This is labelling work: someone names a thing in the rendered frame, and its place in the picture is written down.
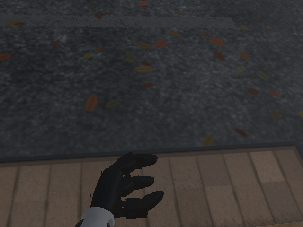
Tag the left robot hand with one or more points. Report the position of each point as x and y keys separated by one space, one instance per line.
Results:
x=112 y=186

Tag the robot left forearm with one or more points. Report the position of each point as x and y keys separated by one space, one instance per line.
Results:
x=96 y=217

